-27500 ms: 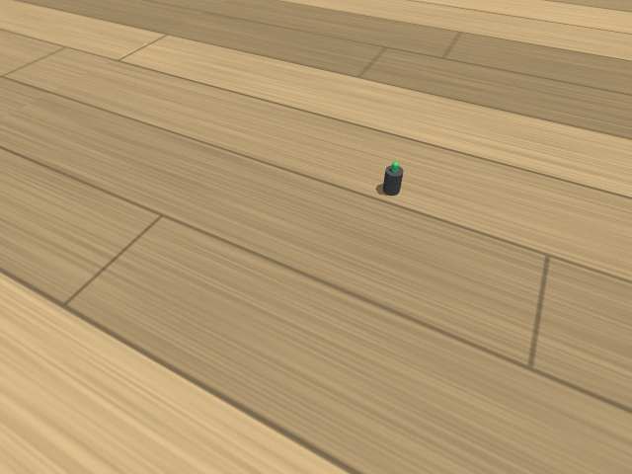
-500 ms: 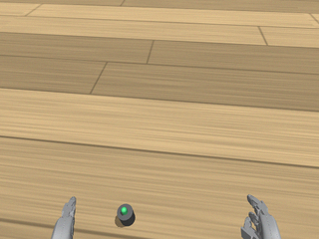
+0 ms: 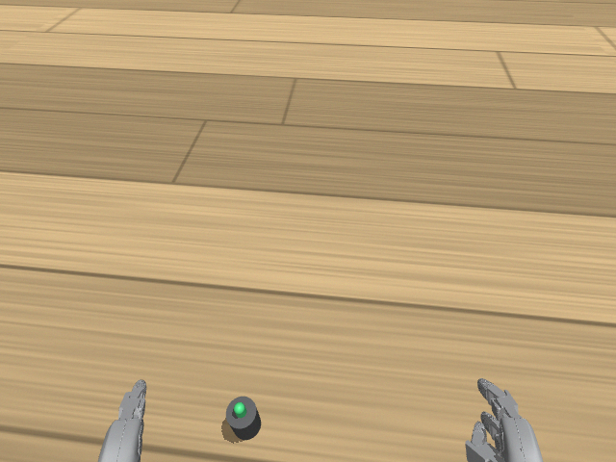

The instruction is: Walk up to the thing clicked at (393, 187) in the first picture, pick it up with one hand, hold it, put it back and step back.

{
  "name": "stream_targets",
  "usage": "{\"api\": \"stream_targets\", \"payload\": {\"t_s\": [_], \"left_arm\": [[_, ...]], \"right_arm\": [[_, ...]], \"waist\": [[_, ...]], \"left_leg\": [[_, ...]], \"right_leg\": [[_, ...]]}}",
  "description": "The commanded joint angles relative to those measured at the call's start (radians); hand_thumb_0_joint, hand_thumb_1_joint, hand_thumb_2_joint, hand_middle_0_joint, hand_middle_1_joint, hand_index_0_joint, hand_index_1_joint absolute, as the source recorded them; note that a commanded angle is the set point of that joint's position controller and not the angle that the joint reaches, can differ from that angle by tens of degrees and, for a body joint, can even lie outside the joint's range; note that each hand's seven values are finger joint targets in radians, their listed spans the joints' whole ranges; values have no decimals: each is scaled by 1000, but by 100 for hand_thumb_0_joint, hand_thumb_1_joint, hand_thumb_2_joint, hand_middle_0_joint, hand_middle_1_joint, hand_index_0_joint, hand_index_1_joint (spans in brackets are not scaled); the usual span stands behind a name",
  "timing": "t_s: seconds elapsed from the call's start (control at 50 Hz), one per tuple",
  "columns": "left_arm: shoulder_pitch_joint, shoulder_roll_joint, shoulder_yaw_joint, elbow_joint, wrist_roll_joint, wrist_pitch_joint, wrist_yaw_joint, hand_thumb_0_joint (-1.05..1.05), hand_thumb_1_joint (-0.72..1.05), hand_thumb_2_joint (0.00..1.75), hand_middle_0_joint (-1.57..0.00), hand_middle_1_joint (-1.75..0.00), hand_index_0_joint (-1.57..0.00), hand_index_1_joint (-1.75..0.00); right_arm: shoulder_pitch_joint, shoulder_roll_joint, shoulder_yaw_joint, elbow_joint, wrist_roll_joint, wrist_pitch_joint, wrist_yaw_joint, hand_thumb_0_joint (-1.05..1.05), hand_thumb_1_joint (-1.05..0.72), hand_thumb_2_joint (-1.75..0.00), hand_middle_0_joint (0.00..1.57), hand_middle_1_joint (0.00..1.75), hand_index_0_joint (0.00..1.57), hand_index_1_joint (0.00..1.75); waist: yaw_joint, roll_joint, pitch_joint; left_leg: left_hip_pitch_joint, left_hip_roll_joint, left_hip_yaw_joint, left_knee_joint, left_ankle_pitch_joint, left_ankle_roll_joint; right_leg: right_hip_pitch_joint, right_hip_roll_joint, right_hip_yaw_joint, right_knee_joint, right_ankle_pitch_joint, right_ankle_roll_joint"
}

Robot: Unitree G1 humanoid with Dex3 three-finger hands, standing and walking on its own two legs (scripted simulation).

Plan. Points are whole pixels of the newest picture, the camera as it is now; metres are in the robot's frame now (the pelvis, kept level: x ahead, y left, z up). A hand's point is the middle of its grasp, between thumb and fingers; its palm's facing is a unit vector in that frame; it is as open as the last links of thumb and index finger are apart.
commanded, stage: home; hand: left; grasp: from the side
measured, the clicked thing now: (243, 416) +0.37 +0.20 -0.64
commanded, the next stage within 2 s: stand in 0.14 s
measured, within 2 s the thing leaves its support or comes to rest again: neither
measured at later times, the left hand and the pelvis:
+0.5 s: hand (176, 457) +0.17 +0.18 -0.05, palm faces +0.11 -0.95 -0.29, open 14.2 cm; pelvis +0.00 +0.00 +0.00, yaw +0 degrees
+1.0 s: hand out of the picture +0.05 +0.25 -0.11, palm faces +0.00 -0.94 -0.35, open 7.5 cm; pelvis -0.01 +0.01 +0.04, yaw +0 degrees
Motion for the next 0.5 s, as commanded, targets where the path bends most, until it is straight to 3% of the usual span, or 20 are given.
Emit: {"api": "stream_targets", "payload": {"t_s": [0.0, 0.2, 0.22, 0.26, 0.28, 0.34, 0.36, 0.42, 0.48], "left_arm": [[-20, 101, 57, -176, 13, -50, 11, 0, -57, 4, -5, -5, -5, -5], [-46, 101, 50, -187, 13, -57, 11, 0, -57, 5, -5, -5, -5, -5], [-40, 100, 51, -204, 14, -59, 12, 0, -56, 5, -5, -5, -5, -5], [-26, 103, 56, -183, 13, -54, 13, 0, -40, 21, -20, -21, -20, -21], [-27, 104, 57, -184, 13, -55, 12, 0, -32, 29, -20, -29, -20, -29], [-25, 107, 62, -177, 14, -57, 13, 0, -8, 53, -20, -30, -20, -30], [-32, 92, 46, -181, 14, -58, 12, 0, 0, 61, -20, -30, -20, -30], [-8, 106, 63, -187, 16, -60, 12, 0, 24, 85, -20, -30, -20, -30], [-20, 103, 58, -178, 15, -59, 13, 0, 48, 90, -20, -30, -20, -30]], "right_arm": [[-58, -110, -46, -156, -7, -51, -14, 0, -90, -90, 20, 30, 20, 30], [-70, -116, -47, -161, -7, -54, -13, 0, -90, -90, 20, 30, 20, 30], [-65, -118, -53, -169, -7, -55, -15, 0, -90, -90, 20, 30, 20, 30], [-64, -119, -53, -167, -7, -55, -16, 0, -90, -90, 20, 30, 20, 30], [-63, -116, -50, -163, -7, -56, -17, 0, -90, -90, 20, 30, 20, 30], [-68, -112, -48, -162, -9, -55, -18, 0, -90, -90, 20, 30, 20, 30], [-69, -117, -50, -168, -9, -57, -17, 0, -90, -90, 20, 30, 20, 30], [-61, -111, -50, -162, -9, -54, -18, 0, -90, -90, 20, 30, 20, 30], [-60, -115, -51, -161, -10, -53, -18, 0, -90, -90, 20, 30, 20, 30]], "waist": [[-3, -11, -93], [0, 2, -63], [-3, 5, -107], [-5, -21, -100], [-5, -26, -88], [1, -23, -79], [-8, -32, -88], [2, -12, -117], [-6, -19, -106]], "left_leg": [[79, -38, 31, -158, 183, 29], [64, -36, 25, -177, 126, 26], [88, -36, 28, -167, 162, 26], [83, -38, 32, -158, 175, 29], [78, -39, 34, -152, 180, 30], [66, -41, 37, -152, 151, 31], [72, -40, 35, -155, 151, 32], [87, -41, 40, -145, 197, 30], [80, -41, 39, -144, 191, 31]], "right_leg": [[52, 39, -33, -152, 165, -24], [25, 41, -38, -153, 109, -27], [38, 40, -34, -149, 142, -27], [43, 39, -33, -154, 159, -23], [41, 37, -31, -157, 165, -21], [41, 34, -28, -165, 139, -21], [42, 36, -29, -162, 141, -21], [52, 34, -24, -157, 184, -22], [51, 34, -25, -158, 181, -20]]}}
